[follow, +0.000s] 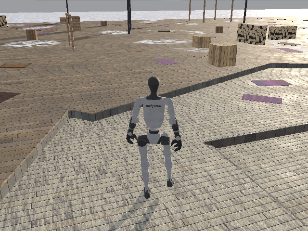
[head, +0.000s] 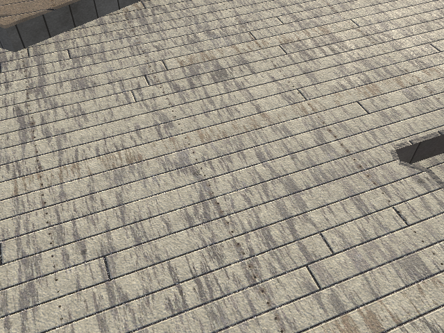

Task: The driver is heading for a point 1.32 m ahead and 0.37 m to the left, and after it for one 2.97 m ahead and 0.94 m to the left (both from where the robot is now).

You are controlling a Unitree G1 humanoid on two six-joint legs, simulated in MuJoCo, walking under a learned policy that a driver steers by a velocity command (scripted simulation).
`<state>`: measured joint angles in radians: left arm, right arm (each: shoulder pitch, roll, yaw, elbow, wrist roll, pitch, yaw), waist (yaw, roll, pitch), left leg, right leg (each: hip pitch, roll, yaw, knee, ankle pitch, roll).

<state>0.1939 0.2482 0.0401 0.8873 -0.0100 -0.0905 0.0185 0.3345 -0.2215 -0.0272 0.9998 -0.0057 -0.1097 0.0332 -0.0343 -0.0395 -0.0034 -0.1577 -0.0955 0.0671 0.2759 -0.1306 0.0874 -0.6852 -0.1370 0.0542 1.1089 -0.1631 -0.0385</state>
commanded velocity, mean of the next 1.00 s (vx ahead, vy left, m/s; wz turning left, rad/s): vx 0.50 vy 0.00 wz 0.18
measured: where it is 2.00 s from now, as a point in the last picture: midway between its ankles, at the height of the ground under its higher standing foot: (169, 203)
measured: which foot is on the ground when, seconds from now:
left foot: down 0.00-0.32, up 0.34-0.86, down 0.88-1.00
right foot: up 0.00-0.28, down 0.30-0.88, up 0.90-1.00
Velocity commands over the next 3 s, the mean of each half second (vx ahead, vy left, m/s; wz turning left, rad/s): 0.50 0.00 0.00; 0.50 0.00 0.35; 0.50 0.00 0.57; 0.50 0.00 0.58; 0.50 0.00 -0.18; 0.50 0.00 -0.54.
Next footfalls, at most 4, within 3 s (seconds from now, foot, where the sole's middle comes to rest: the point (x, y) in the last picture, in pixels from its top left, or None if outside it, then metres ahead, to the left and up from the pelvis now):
0.30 right None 0.34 -0.17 -0.78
0.88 left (196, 296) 0.64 0.08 -0.78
1.36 right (225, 213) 0.96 -0.02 -0.78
1.88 left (122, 203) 1.02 0.36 -0.78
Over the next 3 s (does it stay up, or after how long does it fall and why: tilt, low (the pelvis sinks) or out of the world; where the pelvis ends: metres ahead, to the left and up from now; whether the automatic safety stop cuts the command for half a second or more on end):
stays up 1.45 0.62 -0.02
